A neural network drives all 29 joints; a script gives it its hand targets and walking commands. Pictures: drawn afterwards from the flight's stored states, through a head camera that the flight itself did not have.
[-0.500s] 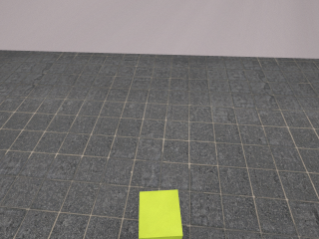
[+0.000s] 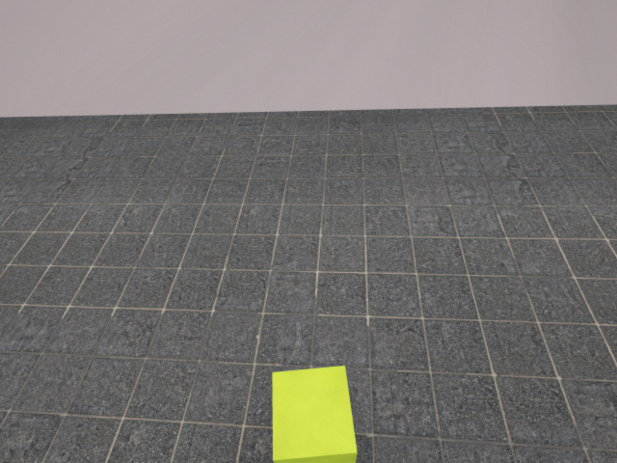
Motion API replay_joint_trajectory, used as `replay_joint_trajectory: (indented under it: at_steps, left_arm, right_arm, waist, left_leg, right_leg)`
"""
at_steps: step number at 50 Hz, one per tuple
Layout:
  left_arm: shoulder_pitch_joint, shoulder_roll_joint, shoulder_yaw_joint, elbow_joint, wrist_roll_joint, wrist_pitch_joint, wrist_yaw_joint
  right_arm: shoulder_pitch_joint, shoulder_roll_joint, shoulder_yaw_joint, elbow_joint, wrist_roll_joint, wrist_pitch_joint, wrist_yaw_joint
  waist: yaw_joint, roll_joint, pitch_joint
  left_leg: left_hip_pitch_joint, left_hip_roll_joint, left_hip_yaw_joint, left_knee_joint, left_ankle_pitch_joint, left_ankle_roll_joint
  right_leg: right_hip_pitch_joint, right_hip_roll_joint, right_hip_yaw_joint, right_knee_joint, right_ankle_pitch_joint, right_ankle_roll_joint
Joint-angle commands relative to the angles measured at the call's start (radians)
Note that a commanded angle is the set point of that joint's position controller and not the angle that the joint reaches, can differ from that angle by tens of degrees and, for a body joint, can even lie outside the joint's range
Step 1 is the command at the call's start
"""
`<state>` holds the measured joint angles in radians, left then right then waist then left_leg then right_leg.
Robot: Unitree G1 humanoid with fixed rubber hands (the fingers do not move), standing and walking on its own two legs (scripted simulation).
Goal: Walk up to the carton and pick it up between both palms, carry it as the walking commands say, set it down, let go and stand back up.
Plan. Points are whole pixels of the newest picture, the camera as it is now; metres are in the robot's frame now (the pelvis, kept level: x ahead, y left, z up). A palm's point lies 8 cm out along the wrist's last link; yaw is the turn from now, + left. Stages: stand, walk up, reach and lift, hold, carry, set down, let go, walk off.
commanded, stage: stand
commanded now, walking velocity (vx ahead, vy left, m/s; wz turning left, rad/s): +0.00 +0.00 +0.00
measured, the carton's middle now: (314, 423) +0.36 +0.05 -0.65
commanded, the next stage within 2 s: reach and lift in 0.76 s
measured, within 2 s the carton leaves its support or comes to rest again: neither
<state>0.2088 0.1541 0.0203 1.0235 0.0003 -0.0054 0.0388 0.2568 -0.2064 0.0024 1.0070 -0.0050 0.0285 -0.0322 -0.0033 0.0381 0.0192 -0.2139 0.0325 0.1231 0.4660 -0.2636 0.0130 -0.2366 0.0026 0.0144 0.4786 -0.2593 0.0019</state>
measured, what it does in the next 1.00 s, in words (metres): stands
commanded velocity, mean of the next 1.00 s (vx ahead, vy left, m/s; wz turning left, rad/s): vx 0.00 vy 0.00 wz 0.00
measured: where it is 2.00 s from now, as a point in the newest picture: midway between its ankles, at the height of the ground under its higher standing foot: outside the picture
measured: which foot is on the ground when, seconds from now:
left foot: down 0.00-1.00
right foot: down 0.00-1.00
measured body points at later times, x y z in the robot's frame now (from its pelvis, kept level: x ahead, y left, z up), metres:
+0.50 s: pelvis -0.02 +0.00 +0.00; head -0.02 -0.02 +0.45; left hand +0.02 +0.23 -0.14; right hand +0.00 -0.24 -0.16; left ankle -0.01 +0.11 -0.74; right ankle +0.00 -0.12 -0.74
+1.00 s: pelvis -0.03 +0.00 -0.02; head -0.02 -0.01 +0.43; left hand +0.13 +0.24 -0.13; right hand +0.14 -0.22 -0.14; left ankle -0.01 +0.11 -0.74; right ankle +0.00 -0.12 -0.74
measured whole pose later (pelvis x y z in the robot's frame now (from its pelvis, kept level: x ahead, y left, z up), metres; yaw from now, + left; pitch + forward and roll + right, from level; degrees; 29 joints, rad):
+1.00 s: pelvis -0.03 +0.00 -0.02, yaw +0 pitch -3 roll +0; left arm 0.03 0.19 0.02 0.69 0.00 0.43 0.00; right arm 0.02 -0.21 0.00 0.66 0.04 0.41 -0.01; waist 0.00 0.03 0.09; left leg -0.29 0.04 0.12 0.70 -0.35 0.02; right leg -0.31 0.00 0.01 0.71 -0.34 0.00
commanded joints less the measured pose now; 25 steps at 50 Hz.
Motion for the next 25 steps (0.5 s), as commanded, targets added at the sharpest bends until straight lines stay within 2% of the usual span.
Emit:
replay_joint_trajectory:
  at_steps: [1,3,5,7,8,9,10,11,12,13,15,18,20,22,24,25]
  left_arm:
    - [0.051,0.107,0.015,-0.017,0.005,-0.020,0.004]
    - [0.054,0.096,0.012,-0.016,0.008,-0.017,0.002]
    - [0.058,0.091,0.011,-0.016,0.010,-0.015,0.002]
    - [0.059,0.090,0.011,-0.012,0.009,-0.013,0.003]
    - [0.071,0.098,0.015,-0.020,0.008,-0.014,0.002]
    - [0.058,0.091,0.014,-0.023,0.010,-0.013,0.001]
    - [0.055,0.099,0.013,-0.024,0.012,-0.011,0.001]
    - [0.066,0.090,0.012,-0.023,0.011,-0.012,0.001]
    - [0.062,0.090,0.010,-0.022,0.011,-0.011,0.001]
    - [0.063,0.091,0.012,-0.024,0.013,-0.011,0.003]
    - [0.086,0.079,0.012,-0.022,0.014,-0.009,0.002]
    - [0.065,0.097,0.013,-0.030,0.011,-0.013,0.003]
    - [0.067,0.093,0.016,-0.039,0.013,-0.014,0.002]
    - [0.077,0.093,0.014,-0.039,0.011,-0.012,0.000]
    - [0.076,0.096,0.016,-0.032,0.013,-0.014,0.002]
    - [0.089,0.076,0.012,-0.036,0.010,-0.012,0.003]
  right_arm:
    - [0.084,-0.073,-0.055,0.016,0.005,-0.027,0.003]
    - [0.094,-0.065,-0.055,0.013,0.002,-0.028,0.001]
    - [0.091,-0.050,-0.052,0.020,0.002,-0.023,-0.002]
    - [0.079,-0.058,-0.055,0.020,0.000,-0.027,-0.001]
    - [0.083,-0.058,-0.052,0.027,0.002,-0.028,-0.002]
    - [0.092,-0.063,-0.054,0.024,0.001,-0.028,0.002]
    - [0.085,-0.075,-0.060,0.026,0.002,-0.028,0.000]
    - [0.077,-0.068,-0.056,0.023,0.000,-0.031,0.000]
    - [0.084,-0.073,-0.061,0.025,-0.003,-0.031,0.002]
    - [0.086,-0.064,-0.056,0.021,-0.002,-0.030,0.005]
    - [0.084,-0.049,-0.049,0.031,-0.001,-0.028,0.002]
    - [0.103,-0.055,-0.053,0.040,0.000,-0.031,0.003]
    - [0.099,-0.061,-0.055,0.040,-0.001,-0.031,0.002]
    - [0.099,-0.068,-0.054,0.039,-0.003,-0.034,0.004]
    - [0.105,-0.065,-0.052,0.038,-0.002,-0.034,0.004]
    - [0.096,-0.067,-0.054,0.043,-0.004,-0.033,0.001]
  waist:
    - [-0.015,-0.081,-0.084]
    - [-0.013,-0.069,-0.054]
    - [-0.015,-0.059,-0.037]
    - [-0.012,-0.082,-0.027]
    - [-0.010,-0.085,-0.039]
    - [-0.009,-0.061,-0.023]
    - [-0.010,-0.067,-0.026]
    - [-0.008,-0.049,-0.023]
    - [-0.008,-0.050,-0.010]
    - [-0.006,-0.079,-0.016]
    - [-0.007,-0.057,0.018]
    - [-0.015,-0.105,0.000]
    - [-0.014,-0.088,-0.008]
    - [-0.013,-0.035,-0.002]
    - [-0.012,-0.069,-0.007]
    - [-0.004,-0.017,0.017]
  left_leg:
    - [0.166,0.098,-0.100,-0.108,0.149,0.021]
    - [0.147,0.109,-0.104,-0.131,0.120,0.025]
    - [0.149,0.102,-0.095,-0.136,0.114,0.022]
    - [0.135,0.112,-0.107,-0.141,0.097,0.029]
    - [0.139,0.109,-0.113,-0.141,0.097,0.025]
    - [0.112,0.113,-0.112,-0.156,0.087,0.023]
    - [0.125,0.120,-0.115,-0.151,0.069,0.031]
    - [0.116,0.120,-0.120,-0.151,0.066,0.031]
    - [0.098,0.118,-0.119,-0.155,0.047,0.027]
    - [0.092,0.113,-0.121,-0.156,0.053,0.025]
    - [0.090,0.109,-0.114,-0.155,0.047,0.025]
    - [0.104,0.099,-0.114,-0.142,0.063,0.021]
    - [0.100,0.097,-0.109,-0.132,0.056,0.023]
    - [0.084,0.108,-0.124,-0.155,0.027,0.022]
    - [0.075,0.115,-0.136,-0.158,0.037,0.028]
    - [0.049,0.122,-0.127,-0.167,0.022,0.027]
  right_leg:
    - [0.010,-0.122,0.078,-0.119,0.295,-0.037]
    - [-0.012,-0.108,0.073,-0.127,0.219,-0.035]
    - [-0.034,-0.107,0.083,-0.134,0.208,-0.037]
    - [-0.033,-0.097,0.071,-0.143,0.161,-0.034]
    - [-0.034,-0.104,0.089,-0.144,0.153,-0.039]
    - [-0.029,-0.092,0.065,-0.139,0.121,-0.030]
    - [-0.049,-0.087,0.064,-0.138,0.103,-0.031]
    - [-0.048,-0.088,0.070,-0.136,0.095,-0.033]
    - [-0.046,-0.086,0.068,-0.144,0.071,-0.031]
    - [-0.042,-0.090,0.077,-0.152,0.054,-0.030]
    - [-0.058,-0.088,0.085,-0.171,0.050,-0.030]
    - [-0.073,-0.098,0.101,-0.174,0.033,-0.036]
    - [-0.079,-0.097,0.094,-0.179,0.028,-0.032]
    - [-0.076,-0.082,0.082,-0.153,0.034,-0.029]
    - [-0.057,-0.071,0.057,-0.132,0.049,-0.027]
    - [-0.046,-0.070,0.054,-0.135,0.066,-0.024]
